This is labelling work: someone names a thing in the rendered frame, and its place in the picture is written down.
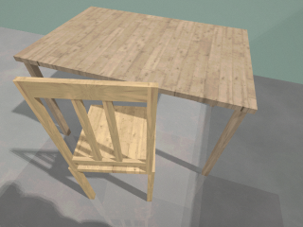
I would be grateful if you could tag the chair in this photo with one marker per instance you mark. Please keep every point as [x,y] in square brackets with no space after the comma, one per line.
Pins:
[113,139]

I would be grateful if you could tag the table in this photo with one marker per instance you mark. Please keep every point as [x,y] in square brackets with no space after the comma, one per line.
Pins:
[191,60]

